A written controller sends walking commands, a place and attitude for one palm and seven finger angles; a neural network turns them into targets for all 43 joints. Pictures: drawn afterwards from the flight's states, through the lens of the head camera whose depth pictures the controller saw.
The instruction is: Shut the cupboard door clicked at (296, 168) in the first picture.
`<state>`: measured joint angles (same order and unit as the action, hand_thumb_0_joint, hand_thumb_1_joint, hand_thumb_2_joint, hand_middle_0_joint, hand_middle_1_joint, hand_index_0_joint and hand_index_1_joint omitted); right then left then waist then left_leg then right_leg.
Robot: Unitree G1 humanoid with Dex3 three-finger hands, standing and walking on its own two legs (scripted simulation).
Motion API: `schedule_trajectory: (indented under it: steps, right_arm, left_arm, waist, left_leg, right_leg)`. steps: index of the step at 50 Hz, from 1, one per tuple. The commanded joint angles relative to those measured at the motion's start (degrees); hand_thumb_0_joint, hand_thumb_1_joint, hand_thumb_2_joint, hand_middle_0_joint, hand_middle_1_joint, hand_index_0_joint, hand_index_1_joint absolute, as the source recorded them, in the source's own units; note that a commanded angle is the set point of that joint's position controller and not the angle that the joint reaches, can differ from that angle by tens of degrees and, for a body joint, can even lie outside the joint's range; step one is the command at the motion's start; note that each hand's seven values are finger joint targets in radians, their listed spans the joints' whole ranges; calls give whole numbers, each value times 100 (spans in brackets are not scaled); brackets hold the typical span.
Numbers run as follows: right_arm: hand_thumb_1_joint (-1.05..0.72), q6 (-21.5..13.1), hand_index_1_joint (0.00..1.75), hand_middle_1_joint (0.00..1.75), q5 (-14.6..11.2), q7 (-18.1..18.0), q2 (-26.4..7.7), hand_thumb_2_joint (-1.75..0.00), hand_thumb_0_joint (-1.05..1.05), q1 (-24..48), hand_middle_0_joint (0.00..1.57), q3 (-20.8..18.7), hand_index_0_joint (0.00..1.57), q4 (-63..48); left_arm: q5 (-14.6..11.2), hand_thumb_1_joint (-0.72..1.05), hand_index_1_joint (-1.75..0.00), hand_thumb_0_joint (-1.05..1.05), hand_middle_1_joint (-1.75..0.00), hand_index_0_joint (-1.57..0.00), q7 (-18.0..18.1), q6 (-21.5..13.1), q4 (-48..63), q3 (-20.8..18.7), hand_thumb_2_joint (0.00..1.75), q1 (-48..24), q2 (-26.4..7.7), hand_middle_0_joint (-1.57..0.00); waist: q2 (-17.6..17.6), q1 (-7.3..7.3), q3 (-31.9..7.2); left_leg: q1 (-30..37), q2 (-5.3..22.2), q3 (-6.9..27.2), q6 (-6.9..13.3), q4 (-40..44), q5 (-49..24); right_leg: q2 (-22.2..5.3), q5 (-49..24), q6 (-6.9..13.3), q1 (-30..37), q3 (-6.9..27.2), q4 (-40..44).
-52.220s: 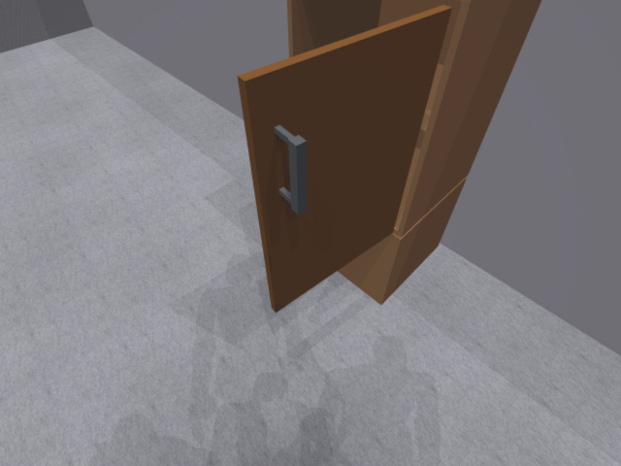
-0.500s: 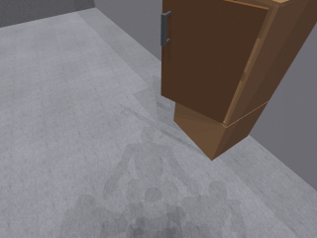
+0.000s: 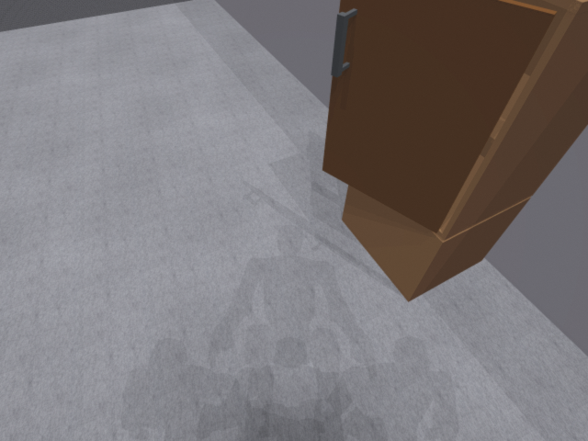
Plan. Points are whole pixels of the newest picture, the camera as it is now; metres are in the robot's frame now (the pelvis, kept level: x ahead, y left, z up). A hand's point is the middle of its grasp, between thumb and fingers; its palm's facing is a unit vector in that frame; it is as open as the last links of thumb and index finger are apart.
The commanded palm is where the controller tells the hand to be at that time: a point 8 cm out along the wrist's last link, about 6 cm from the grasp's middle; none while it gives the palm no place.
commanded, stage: walk to a spot facing it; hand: left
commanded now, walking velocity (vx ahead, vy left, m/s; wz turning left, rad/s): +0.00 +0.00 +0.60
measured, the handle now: (344, 43) +0.92 -0.08 +0.10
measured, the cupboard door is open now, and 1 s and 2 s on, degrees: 22 22 22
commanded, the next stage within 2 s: turn to face it in 1.62 s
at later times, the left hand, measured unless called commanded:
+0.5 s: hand out of the picture +0.04 +0.25 -0.15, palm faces +0.28 -0.91 -0.29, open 7.4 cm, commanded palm none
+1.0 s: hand out of the picture -0.09 +0.25 -0.18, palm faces +0.59 -0.78 -0.24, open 7.4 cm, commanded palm none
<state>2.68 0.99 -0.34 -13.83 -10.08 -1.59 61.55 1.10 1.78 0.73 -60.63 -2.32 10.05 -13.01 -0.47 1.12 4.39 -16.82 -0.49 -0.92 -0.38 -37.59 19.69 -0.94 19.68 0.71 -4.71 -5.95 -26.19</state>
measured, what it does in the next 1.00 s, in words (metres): steps on the spot, turning left: right foot, then left foot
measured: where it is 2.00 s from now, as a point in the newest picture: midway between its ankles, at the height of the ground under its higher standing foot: (218, 435)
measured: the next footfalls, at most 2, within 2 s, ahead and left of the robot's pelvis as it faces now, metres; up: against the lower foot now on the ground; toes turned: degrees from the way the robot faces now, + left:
right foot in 0.52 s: +0.06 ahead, -0.11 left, +0.00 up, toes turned +19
left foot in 0.88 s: -0.04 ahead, +0.14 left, +0.00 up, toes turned +37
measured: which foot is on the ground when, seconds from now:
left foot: down 0.00-0.52, up 0.54-0.86, down 0.88-1.00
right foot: down 0.00-0.14, up 0.16-0.50, down 0.52-0.88, up 0.90-1.00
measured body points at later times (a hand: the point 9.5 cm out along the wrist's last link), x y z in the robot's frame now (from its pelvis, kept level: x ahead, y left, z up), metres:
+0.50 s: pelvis -0.01 +0.01 +0.00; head +0.04 +0.02 +0.45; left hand +0.02 +0.30 -0.13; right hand +0.09 -0.23 -0.15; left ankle +0.03 +0.14 -0.74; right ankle +0.01 -0.13 -0.72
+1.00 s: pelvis +0.00 +0.05 -0.01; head +0.02 +0.09 +0.44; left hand -0.12 +0.29 -0.16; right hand +0.22 -0.12 -0.13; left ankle -0.07 +0.12 -0.74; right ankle +0.04 -0.10 -0.67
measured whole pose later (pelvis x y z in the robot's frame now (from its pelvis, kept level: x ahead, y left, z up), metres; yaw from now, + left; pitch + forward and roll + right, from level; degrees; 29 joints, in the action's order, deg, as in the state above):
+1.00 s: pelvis +0.00 +0.05 -0.01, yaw +35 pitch +1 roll +0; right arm -0.6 1.9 0.9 -12.3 -11.8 -2.4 50.8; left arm 1.8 -0.3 3.1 -54.4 -5.2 14.1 -15.5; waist 3.8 0.1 4.5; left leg -14.3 -1.1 -2.4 2.2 -32.8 19.4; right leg -6.9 26.9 -2.7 -24.4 -4.0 -61.3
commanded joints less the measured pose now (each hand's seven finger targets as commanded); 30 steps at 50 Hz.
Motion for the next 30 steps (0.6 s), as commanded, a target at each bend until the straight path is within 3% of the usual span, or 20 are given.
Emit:
schedule_trajectory:
  steps: [1, 3, 4, 5, 6, 7, 8, 9, 10, 12, 15, 19, 22, 24, 25, 26, 27, 28, 29, 30]
  right_arm:
    - [-90, 1, 30, 30, -48, 5, -479, -90, 0, 166, 20, -244, 20, -691]
    - [-90, 1, 30, 30, -59, 70, -409, -90, 0, -152, 20, -246, 20, -712]
    - [-90, -20, 30, 30, -40, 92, -403, -90, 0, -479, 20, -250, 20, -656]
    - [-90, -54, 30, 30, 13, 102, -482, -90, 0, -915, 20, -259, 20, -557]
    - [-90, -118, 30, 30, 87, 80, -1012, -90, 0, -1189, 20, -365, 20, -550]
    - [-90, -127, 30, 30, 57, 7, -1364, -90, 0, -1384, 20, -470, 20, -550]
    - [-90, -93, 30, 30, 66, -10, -1408, -90, 0, -1245, 20, -493, 20, -581]
    - [-90, -110, 30, 30, 85, -14, -1236, -90, 0, -961, 20, -467, 20, -784]
    - [-90, -125, 30, 30, 109, -45, -1175, -90, 0, -655, 20, -447, 20, -904]
    - [-90, -147, 30, 30, 118, -77, -990, -90, 0, -404, 20, -395, 20, -958]
    - [-90, -174, 30, 30, 100, -101, -1010, -90, 0, -567, 20, -421, 20, -955]
    - [-90, -116, 30, 30, 100, -72, -1012, -90, 0, -615, 20, -478, 20, -983]
    - [-90, -44, 30, 30, 99, -43, -1006, -90, 0, -352, 20, -527, 20, -1084]
    - [-90, -22, 30, 30, 32, -21, -913, -90, 0, -122, 20, -535, 20, -1195]
    - [-90, -6, 30, 30, -19, 8, -618, -90, 0, -112, 20, -539, 20, -1241]
    - [-90, -26, 30, 30, -33, 19, -261, -90, 0, -210, 20, -515, 20, -1329]
    - [-90, -12, 30, 30, 56, 46, -583, -90, 0, -127, 20, -565, 20, -1285]
    - [-90, 30, 30, 30, 76, 108, -488, -90, 0, -346, 20, -564, 20, -1289]
    - [-90, 89, 30, 30, 66, 117, -389, -90, 0, -470, 20, -577, 20, -1243]
    - [-90, 91, 30, 30, 71, 150, -460, -90, 0, -354, 20, -539, 20, -1173]
  left_arm:
    - [101, 90, -30, 0, -30, -20, 115, -45, 449, -353, 90, 190, -1215, -20]
    - [84, 90, -30, 0, -30, -20, 78, -49, 625, -384, 90, -70, -1266, -20]
    - [54, 90, -30, 0, -30, -20, 69, -44, 681, -400, 90, -182, -1235, -20]
    - [3, 90, -30, 0, -30, -20, 50, -12, 715, -372, 90, -74, -1154, -20]
    - [-55, 90, -30, 0, -30, -20, 16, 48, 797, -328, 90, 262, -758, -20]
    - [-56, 90, -30, 0, -30, -20, 29, 82, 982, -250, 90, 114, -555, -20]
    - [-16, 90, -30, 0, -30, -20, 26, 144, 1014, -288, 90, 136, -668, -20]
    - [1, 90, -30, 0, -30, -20, 0, 144, 1074, -322, 90, -13, -680, -20]
    - [32, 90, -30, 0, -30, -20, -29, 137, 1019, -351, 90, -68, -646, -20]
    - [38, 90, -30, 0, -30, -20, -65, 117, 1026, -354, 90, -55, -604, -20]
    - [12, 90, -30, 0, -30, -20, -77, 58, 1036, -312, 90, 89, -503, -20]
    - [5, 90, -30, 0, -30, -20, -41, 52, 1194, -278, 90, 68, -454, -20]
    - [-16, 90, -30, 0, -30, -20, -15, 64, 1168, -289, 90, 352, -484, -20]
    - [-19, 90, -30, 0, -30, -20, 9, 12, 1076, -348, 90, 844, -663, -20]
    - [35, 90, -30, 0, -30, -20, 41, -25, 1070, -426, 90, 991, -950, -20]
    - [124, 90, -30, 0, -30, -20, 70, -53, 1157, -518, 90, 826, -1456, -20]
    - [82, 90, -30, 0, -30, -20, 83, -41, 1264, -427, 90, 376, -1392, -20]
    - [78, 90, -30, 0, -30, -20, 75, -34, 1416, -353, 90, -168, -1189, -20]
    - [84, 90, -30, 0, -30, -20, 100, -71, 1467, -381, 90, -312, -1008, -20]
    - [71, 90, -30, 0, -30, -20, 82, -100, 1463, -325, 90, -402, -901, -20]
  waist:
    - [999, -106, 134]
    - [774, 111, 102]
    - [700, 285, -19]
    - [205, 415, -250]
    - [-1506, 402, -426]
    - [-2166, 446, -629]
    - [-1413, 371, -744]
    - [-742, 257, -457]
    - [-891, 162, -346]
    - [-748, 46, -174]
    - [-381, 39, -762]
    - [-678, 93, -867]
    - [-1021, -35, -779]
    - [-788, -296, -901]
    - [23, -360, -880]
    - [1697, -356, -618]
    - [1288, -204, -280]
    - [843, 126, -68]
    - [959, 227, -170]
    - [1024, 261, 58]
  left_leg:
    - [-923, 460, 257, -101, -1575, 1275]
    - [-444, 451, -24, -132, -632, 601]
    - [33, 388, -124, -110, 14, -175]
    - [749, 266, -160, -52, 780, -1310]
    - [1163, 1265, 1691, 462, 1492, -2816]
    - [1076, 2185, 3120, 1075, 2062, -3781]
    - [697, 2249, 2882, 1219, 2256, -1825]
    - [101, 1990, 2869, 1168, 2415, -285]
    - [-115, 1774, 2874, 1038, 2495, 281]
    - [-241, 1477, 2480, 932, 2414, 17]
    - [434, 1299, 2275, 956, 2150, -903]
    - [582, 1178, 2420, 979, 2036, -1192]
    - [111, 984, 2438, 846, 1969, -1122]
    - [-504, 618, 2286, 574, 1575, -852]
    - [-1243, 125, 1836, 227, 865, -48]
    - [-2077, -667, 663, -221, -784, 942]
    - [-1856, -347, 699, -166, -2257, 1325]
    - [-1712, -235, 760, -129, -2934, 944]
    - [-1620, -211, 670, -145, -3290, 785]
    - [-1678, 27, 561, -212, -3419, 519]
  right_leg:
    - [-2241, -3889, 1169, 10, 895, 470]
    - [-1963, -3752, 805, -233, 411, 47]
    - [-1767, -3521, 541, -417, 149, -436]
    - [-1458, -2896, 215, -780, -211, -1249]
    - [-642, -488, -254, -1787, -435, -2667]
    - [-150, 1987, -374, -2315, 141, -3599]
    - [-332, 1758, -230, -2122, 661, -3930]
    - [-393, 1328, -193, -2121, 657, -3927]
    - [-391, 986, -233, -2270, 712, -3925]
    - [-361, 530, -267, -2275, 766, -3644]
    - [-169, 427, -313, -2220, 698, -3096]
    - [13, 529, -336, -1992, 658, -2243]
    - [186, 391, -302, -1282, 556, -1331]
    - [173, -349, -272, -158, 554, 45]
    - [-571, 11, -58, 424, 1222, 900]
    - [-2200, 627, 591, 361, 3065, 1587]
    - [-2713, 347, 903, -741, 3080, 1635]
    - [-2393, 250, 934, -1255, 2384, 1524]
    - [-2150, 155, 860, -1368, 2313, 1438]
    - [-1851, -611, 810, -1252, 1805, 1184]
